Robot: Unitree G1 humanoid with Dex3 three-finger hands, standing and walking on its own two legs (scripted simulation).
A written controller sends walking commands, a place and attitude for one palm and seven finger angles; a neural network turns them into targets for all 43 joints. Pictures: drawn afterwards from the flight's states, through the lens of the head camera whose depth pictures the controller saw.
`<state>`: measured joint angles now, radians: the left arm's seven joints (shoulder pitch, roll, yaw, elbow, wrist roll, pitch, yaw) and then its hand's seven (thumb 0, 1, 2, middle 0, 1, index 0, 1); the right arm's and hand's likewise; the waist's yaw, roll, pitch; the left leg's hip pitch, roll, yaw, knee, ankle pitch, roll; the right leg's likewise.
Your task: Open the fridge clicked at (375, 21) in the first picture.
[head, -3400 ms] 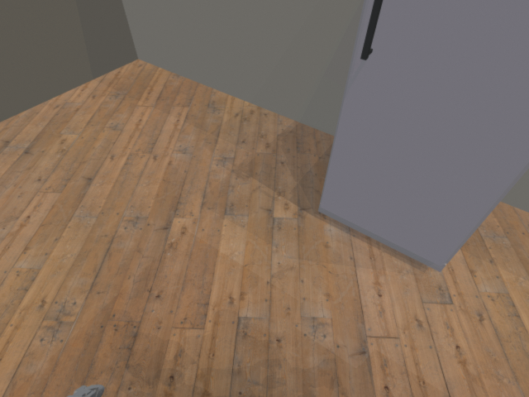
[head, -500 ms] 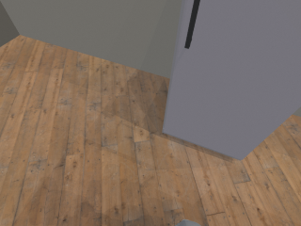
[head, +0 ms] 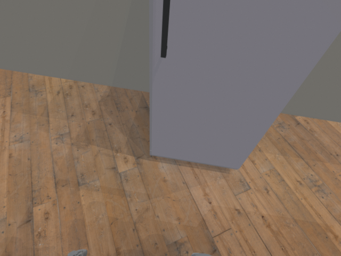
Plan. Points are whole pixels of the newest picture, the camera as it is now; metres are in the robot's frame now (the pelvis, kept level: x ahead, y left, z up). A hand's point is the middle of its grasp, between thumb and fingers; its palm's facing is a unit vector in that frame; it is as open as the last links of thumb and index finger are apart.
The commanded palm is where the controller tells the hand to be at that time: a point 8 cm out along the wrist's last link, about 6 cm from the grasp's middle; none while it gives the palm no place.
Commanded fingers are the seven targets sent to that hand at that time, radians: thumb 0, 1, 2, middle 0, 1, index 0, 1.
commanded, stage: take the last steps up to it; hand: left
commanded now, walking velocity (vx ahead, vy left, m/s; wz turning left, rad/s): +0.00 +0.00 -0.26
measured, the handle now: out of the picture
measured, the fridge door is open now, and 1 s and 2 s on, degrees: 0 0 0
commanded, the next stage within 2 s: come to a stop and stand still in 0.80 s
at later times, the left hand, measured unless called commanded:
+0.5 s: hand out of the picture +0.05 +0.14 -0.16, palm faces -0.03 -0.98 -0.20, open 7.3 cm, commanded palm none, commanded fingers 0.00 0.90 0.90 -0.20 -0.30 -0.20 -0.30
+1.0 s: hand (115, 208) +0.26 +0.16 -0.16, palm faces -0.05 -0.97 -0.22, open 7.3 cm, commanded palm none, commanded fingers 0.00 0.90 0.90 -0.20 -0.30 -0.20 -0.30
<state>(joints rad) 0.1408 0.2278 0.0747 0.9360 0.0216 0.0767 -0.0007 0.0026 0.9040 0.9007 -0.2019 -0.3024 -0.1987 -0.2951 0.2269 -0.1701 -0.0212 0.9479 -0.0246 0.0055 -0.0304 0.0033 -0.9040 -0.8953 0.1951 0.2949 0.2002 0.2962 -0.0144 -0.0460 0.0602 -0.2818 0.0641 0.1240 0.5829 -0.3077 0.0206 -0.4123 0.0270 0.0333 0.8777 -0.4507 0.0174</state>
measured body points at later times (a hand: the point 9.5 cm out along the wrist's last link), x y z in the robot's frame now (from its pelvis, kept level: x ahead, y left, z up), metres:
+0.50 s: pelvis +0.06 -0.04 +0.01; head +0.07 -0.05 +0.46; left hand +0.05 +0.19 -0.14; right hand +0.04 -0.28 -0.15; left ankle +0.10 +0.10 -0.68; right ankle -0.02 -0.12 -0.73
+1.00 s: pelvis +0.20 -0.02 +0.01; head +0.21 -0.02 +0.46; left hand +0.27 +0.21 -0.14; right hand +0.21 -0.25 -0.15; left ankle +0.22 +0.08 -0.73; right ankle +0.24 -0.14 -0.71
